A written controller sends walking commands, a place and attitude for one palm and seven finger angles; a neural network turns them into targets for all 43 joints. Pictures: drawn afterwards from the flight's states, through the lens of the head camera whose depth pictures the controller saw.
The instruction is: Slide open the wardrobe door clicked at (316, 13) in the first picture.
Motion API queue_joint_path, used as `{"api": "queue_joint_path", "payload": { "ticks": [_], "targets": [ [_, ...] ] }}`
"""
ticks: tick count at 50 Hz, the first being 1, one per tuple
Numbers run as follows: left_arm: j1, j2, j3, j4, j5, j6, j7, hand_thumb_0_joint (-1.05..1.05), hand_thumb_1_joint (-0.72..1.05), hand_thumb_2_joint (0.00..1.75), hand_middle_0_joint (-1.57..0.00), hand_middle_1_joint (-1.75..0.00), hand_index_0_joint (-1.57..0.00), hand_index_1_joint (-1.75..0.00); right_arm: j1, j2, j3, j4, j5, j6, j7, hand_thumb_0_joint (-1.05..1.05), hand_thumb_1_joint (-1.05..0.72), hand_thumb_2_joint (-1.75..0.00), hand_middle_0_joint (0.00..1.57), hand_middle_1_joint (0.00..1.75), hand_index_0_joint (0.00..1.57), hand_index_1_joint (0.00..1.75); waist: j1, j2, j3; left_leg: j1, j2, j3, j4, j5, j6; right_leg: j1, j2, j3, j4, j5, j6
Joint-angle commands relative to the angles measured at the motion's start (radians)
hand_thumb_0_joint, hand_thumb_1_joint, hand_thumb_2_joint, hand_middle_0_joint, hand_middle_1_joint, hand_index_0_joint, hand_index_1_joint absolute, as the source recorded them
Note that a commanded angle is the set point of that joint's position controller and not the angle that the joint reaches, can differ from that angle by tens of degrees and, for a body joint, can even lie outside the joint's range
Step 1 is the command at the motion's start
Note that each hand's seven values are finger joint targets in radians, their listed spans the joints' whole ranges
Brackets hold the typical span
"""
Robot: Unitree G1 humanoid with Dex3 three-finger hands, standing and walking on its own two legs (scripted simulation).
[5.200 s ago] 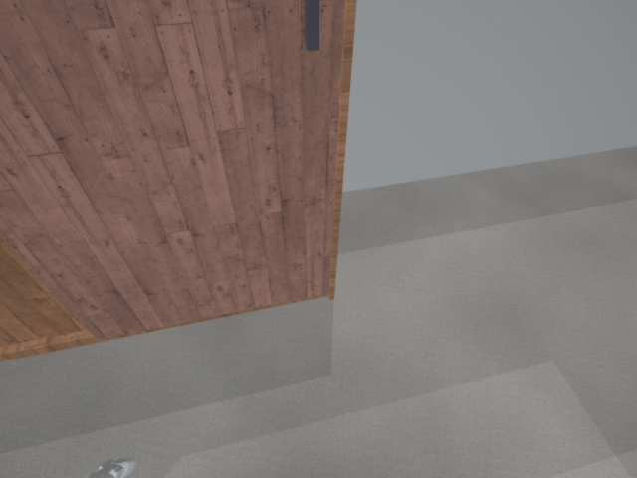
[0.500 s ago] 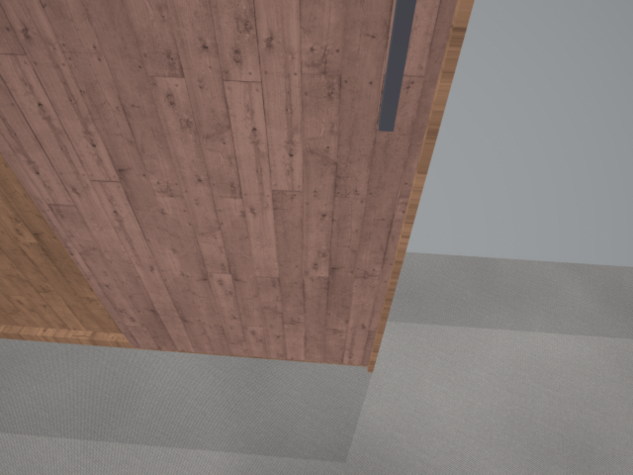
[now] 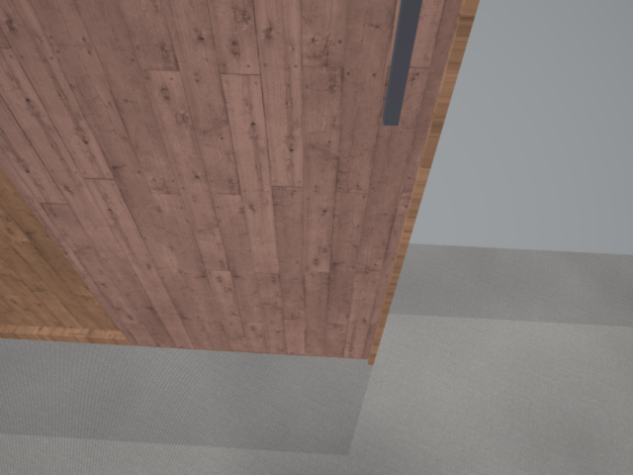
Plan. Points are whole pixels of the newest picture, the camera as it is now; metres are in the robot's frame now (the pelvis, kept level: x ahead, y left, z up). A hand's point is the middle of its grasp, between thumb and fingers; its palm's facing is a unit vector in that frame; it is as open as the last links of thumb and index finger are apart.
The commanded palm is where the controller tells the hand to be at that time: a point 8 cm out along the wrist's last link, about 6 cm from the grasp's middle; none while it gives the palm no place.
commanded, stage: come to a stop and stand still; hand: right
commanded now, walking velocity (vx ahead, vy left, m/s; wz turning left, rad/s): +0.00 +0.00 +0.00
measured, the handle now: (399, 55) +0.58 -0.07 +0.26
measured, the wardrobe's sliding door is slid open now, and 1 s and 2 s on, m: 0.00 0.00 0.00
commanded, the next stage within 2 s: look again from close up in 0.60 s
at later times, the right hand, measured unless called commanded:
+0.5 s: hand out of the picture +0.01 -0.15 -0.18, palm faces +0.03 +0.98 -0.17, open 7.4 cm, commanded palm none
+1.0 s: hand out of the picture +0.04 -0.19 -0.18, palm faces +0.05 +0.97 -0.22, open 7.4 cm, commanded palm none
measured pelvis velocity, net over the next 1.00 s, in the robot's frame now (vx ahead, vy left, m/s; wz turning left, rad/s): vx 0.02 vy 0.00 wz -0.01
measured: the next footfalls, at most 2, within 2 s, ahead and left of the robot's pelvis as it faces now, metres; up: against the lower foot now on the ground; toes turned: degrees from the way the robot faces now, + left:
none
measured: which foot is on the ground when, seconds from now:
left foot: down 0.00-1.00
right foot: down 0.00-1.00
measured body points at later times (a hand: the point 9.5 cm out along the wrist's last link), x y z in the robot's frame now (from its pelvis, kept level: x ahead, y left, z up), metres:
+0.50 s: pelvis +0.03 +0.01 +0.00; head +0.04 +0.01 +0.45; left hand +0.01 +0.22 -0.16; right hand +0.01 -0.20 -0.16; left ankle -0.04 +0.10 -0.74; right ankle +0.07 -0.09 -0.74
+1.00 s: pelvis +0.02 +0.00 -0.01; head +0.00 -0.02 +0.44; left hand +0.08 +0.24 -0.15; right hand +0.04 -0.24 -0.17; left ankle -0.04 +0.10 -0.74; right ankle +0.07 -0.09 -0.74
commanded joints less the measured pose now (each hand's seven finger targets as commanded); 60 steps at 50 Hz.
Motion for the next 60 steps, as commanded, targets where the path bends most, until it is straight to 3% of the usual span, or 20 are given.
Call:
{"api": "queue_joint_path", "payload": {
  "ticks": [1, 16, 34, 35, 36, 37, 38, 40, 41, 43, 45, 48, 52, 54, 60],
  "targets": [
    [0.072, 0.078, 0.010, -0.011, -0.008, -0.018, 0.000, 0.00, 0.90, 0.90, -0.20, -0.30, -0.20, -0.30, 0.084, -0.080, -0.007, -0.019, -0.002, -0.016, -0.004, 0.00, -0.90, -0.90, 0.20, 0.30, 0.20, 0.30, 0.006, 0.014, 0.095, -0.179, 0.123, -0.122, -0.138, 0.016, 0.003, 0.112, -0.122, 0.156, -0.074, -0.061, 0.016],
    [0.045, 0.100, 0.007, -0.013, -0.007, -0.029, 0.002, 0.00, 0.90, 0.90, -0.20, -0.30, -0.20, -0.30, 0.041, -0.111, -0.013, -0.037, 0.000, -0.020, -0.005, 0.00, -0.90, -0.90, 0.20, 0.30, 0.20, 0.30, -0.002, 0.009, 0.060, -0.089, 0.132, -0.116, -0.137, 0.154, -0.001, 0.142, -0.127, 0.137, -0.049, 0.088, 0.016],
    [0.008, 0.139, 0.008, -0.015, -0.007, -0.029, 0.003, 0.00, 0.90, 0.90, -0.20, -0.30, -0.20, -0.30, 0.011, -0.148, -0.016, -0.046, 0.000, -0.020, -0.002, 0.00, -0.90, -0.90, 0.20, 0.30, 0.20, 0.30, -0.003, 0.009, 0.069, -0.059, 0.137, -0.113, -0.151, 0.203, -0.003, 0.166, -0.128, 0.132, -0.046, 0.112, 0.018],
    [-0.013, 0.210, 0.001, -0.143, -0.004, -0.043, -0.019, 0.00, 0.90, 0.90, -0.20, -0.30, -0.20, -0.30, 0.015, -0.293, 0.002, -0.127, -0.026, -0.046, -0.002, 0.00, -0.90, -0.90, 0.20, 0.30, 0.20, 0.30, 0.010, 0.004, 0.147, -0.088, 0.143, -0.092, -0.138, 0.357, -0.006, 0.110, -0.077, 0.155, 0.040, 0.156, 0.033],
    [0.008, 0.203, 0.026, -0.170, 0.005, -0.062, -0.010, 0.00, 0.90, 0.90, -0.20, -0.30, -0.20, -0.30, -0.014, -0.237, -0.037, -0.140, -0.020, -0.049, -0.008, 0.00, -0.90, -0.90, 0.20, 0.30, 0.20, 0.30, 0.018, -0.033, -0.006, -0.039, 0.166, -0.109, -0.018, 0.410, 0.008, 0.101, -0.085, 0.140, 0.105, 0.188, 0.021],
    [0.007, 0.197, 0.036, -0.155, 0.008, -0.067, 0.000, 0.00, 0.90, 0.90, -0.20, -0.30, -0.20, -0.30, -0.011, -0.240, -0.045, -0.142, -0.019, -0.051, -0.008, 0.00, -0.90, -0.90, 0.20, 0.30, 0.20, 0.30, 0.011, -0.028, -0.100, 0.001, 0.170, -0.111, 0.020, 0.552, 0.023, 0.117, -0.089, 0.141, 0.132, 0.254, 0.004],
    [0.017, 0.195, 0.027, -0.165, 0.006, -0.068, 0.004, 0.00, 0.90, 0.90, -0.20, -0.30, -0.20, -0.30, -0.001, -0.231, -0.032, -0.153, -0.012, -0.051, -0.010, 0.00, -0.90, -0.90, 0.20, 0.30, 0.20, 0.30, 0.004, -0.007, -0.142, 0.033, 0.175, -0.103, 0.030, 0.631, 0.029, 0.125, -0.091, 0.141, 0.154, 0.299, -0.003],
    [0.029, 0.164, 0.020, -0.197, 0.006, -0.054, 0.003, 0.00, 0.90, 0.90, -0.20, -0.30, -0.20, -0.30, 0.025, -0.209, -0.028, -0.176, -0.011, -0.037, -0.008, 0.00, -0.90, -0.90, 0.20, 0.30, 0.20, 0.30, -0.002, 0.100, -0.134, 0.054, 0.173, -0.109, 0.044, 0.701, 0.020, 0.066, -0.074, 0.116, 0.173, 0.215, -0.011],
    [0.020, 0.162, 0.024, -0.205, 0.006, -0.044, 0.002, 0.00, 0.90, 0.90, -0.20, -0.30, -0.20, -0.30, 0.024, -0.208, -0.032, -0.182, -0.010, -0.029, -0.009, 0.00, -0.90, -0.90, 0.20, 0.30, 0.20, 0.30, -0.002, 0.124, -0.083, 0.035, 0.179, -0.110, 0.042, 0.701, 0.025, 0.026, -0.067, 0.105, 0.175, 0.136, -0.012],
    [0.010, 0.159, 0.028, -0.216, 0.005, -0.030, 0.002, 0.00, 0.90, 0.90, -0.20, -0.30, -0.20, -0.30, 0.023, -0.209, -0.032, -0.203, -0.012, -0.015, -0.009, 0.00, -0.90, -0.90, 0.20, 0.30, 0.20, 0.30, 0.000, 0.098, -0.012, -0.005, 0.174, -0.118, 0.039, 0.637, 0.035, 0.001, -0.063, 0.093, 0.153, 0.078, -0.011],
    [0.015, 0.163, 0.027, -0.220, 0.005, -0.024, -0.001, 0.00, 0.90, 0.90, -0.20, -0.30, -0.20, -0.30, 0.024, -0.213, -0.029, -0.226, -0.014, -0.008, -0.007, 0.00, -0.90, -0.90, 0.20, 0.30, 0.20, 0.30, -0.004, 0.021, -0.005, -0.042, 0.150, -0.110, 0.038, 0.502, 0.033, 0.038, -0.077, 0.102, 0.142, 0.162, -0.015],
    [-0.009, 0.199, 0.035, -0.230, 0.002, -0.018, -0.002, 0.00, 0.90, 0.90, -0.20, -0.30, -0.20, -0.30, 0.006, -0.234, -0.031, -0.245, -0.013, 0.000, -0.005, 0.00, -0.90, -0.90, 0.20, 0.30, 0.20, 0.30, -0.003, -0.021, 0.053, -0.114, 0.121, -0.103, 0.008, 0.258, 0.029, 0.038, -0.104, 0.136, 0.113, 0.135, -0.021],
    [-0.043, 0.238, 0.039, -0.249, 0.003, -0.019, -0.011, 0.00, 0.90, 0.90, -0.20, -0.30, -0.20, -0.30, -0.020, -0.257, -0.031, -0.262, -0.016, 0.000, 0.003, 0.00, -0.90, -0.90, 0.20, 0.30, 0.20, 0.30, -0.003, -0.038, 0.092, -0.146, 0.102, -0.101, -0.033, 0.036, 0.029, -0.004, -0.113, 0.176, 0.044, -0.046, -0.023],
    [-0.053, 0.250, 0.040, -0.255, 0.004, -0.018, -0.014, 0.00, 0.90, 0.90, -0.20, -0.30, -0.20, -0.30, -0.026, -0.264, -0.031, -0.262, -0.016, -0.001, 0.006, 0.00, -0.90, -0.90, 0.20, 0.30, 0.20, 0.30, -0.003, -0.041, 0.096, -0.151, 0.096, -0.098, -0.040, -0.025, 0.031, -0.023, -0.113, 0.197, -0.004, -0.165, -0.022],
    [-0.058, 0.277, 0.045, -0.259, 0.005, -0.017, -0.022, 0.00, 0.90, 0.90, -0.20, -0.30, -0.20, -0.30, 0.005, -0.269, -0.034, -0.250, -0.021, 0.003, 0.013, 0.00, -0.90, -0.90, 0.20, 0.30, 0.20, 0.30, -0.014, -0.053, 0.041, -0.105, 0.079, -0.051, -0.012, -0.063, 0.020, -0.042, -0.137, 0.259, -0.128, -0.352, -0.024]
  ]
}}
